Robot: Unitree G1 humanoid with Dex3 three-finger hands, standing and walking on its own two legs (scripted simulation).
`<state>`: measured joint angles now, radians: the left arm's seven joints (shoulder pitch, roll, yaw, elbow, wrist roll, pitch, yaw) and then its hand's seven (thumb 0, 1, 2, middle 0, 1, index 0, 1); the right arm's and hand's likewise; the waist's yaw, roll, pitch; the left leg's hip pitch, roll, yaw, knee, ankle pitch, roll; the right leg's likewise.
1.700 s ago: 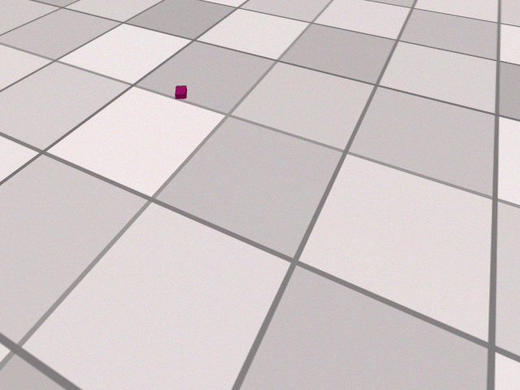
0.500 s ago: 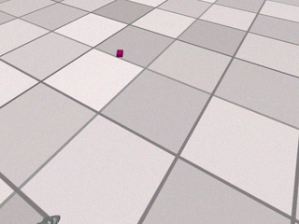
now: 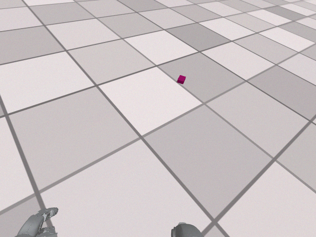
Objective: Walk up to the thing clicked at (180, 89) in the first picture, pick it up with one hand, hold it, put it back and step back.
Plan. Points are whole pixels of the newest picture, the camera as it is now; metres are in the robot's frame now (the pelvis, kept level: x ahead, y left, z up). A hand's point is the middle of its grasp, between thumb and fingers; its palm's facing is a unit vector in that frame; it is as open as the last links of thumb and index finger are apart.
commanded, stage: walk up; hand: left
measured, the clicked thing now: (181, 79) +1.83 -0.38 -0.76
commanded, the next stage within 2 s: none
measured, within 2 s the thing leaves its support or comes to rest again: neither
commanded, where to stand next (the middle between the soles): +1.88 -0.81 m, yaw +64 degrees
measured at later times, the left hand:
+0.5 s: hand (100, 206) +0.23 +0.16 -0.13, palm faces +0.39 -0.83 -0.39, open 7.4 cm
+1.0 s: hand (129, 116) +0.63 +0.10 -0.16, palm faces +0.45 -0.83 -0.32, open 7.4 cm
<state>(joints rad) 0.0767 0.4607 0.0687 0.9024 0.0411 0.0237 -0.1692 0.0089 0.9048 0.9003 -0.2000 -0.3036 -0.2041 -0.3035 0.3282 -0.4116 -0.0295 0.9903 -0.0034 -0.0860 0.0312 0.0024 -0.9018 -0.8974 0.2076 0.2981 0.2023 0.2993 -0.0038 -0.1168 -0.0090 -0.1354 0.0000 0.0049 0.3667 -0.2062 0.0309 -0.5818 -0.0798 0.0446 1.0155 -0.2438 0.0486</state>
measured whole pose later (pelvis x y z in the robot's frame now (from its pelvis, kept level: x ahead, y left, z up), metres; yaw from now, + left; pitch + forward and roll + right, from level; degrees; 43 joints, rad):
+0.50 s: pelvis +0.31 -0.13 -0.01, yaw +22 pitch +0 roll +0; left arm 0.29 0.46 0.09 0.87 0.04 -0.02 -0.11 0.01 0.90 0.90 -0.20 -0.30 -0.21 -0.30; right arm 0.18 -0.51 -0.05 0.92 0.00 -0.06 0.03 0.00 -0.91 -0.90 0.20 0.30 0.20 0.30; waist 0.11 0.00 0.02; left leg -0.62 0.04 0.11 0.95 -0.23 0.04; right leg -0.07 -0.04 -0.22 0.41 -0.34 -0.03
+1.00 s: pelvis +0.64 -0.22 -0.04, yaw +35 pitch +1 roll +2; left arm 0.11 0.49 0.11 0.73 0.05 0.05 -0.15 0.01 0.90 0.90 -0.20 -0.30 -0.21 -0.30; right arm 0.45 -0.45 -0.03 0.91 -0.03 -0.11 -0.04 0.00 -0.90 -0.90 0.21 0.30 0.21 0.30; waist -0.04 -0.12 0.03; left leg -0.30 0.11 -0.11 0.71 -0.45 -0.01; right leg -0.55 -0.13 0.06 0.79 -0.33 0.00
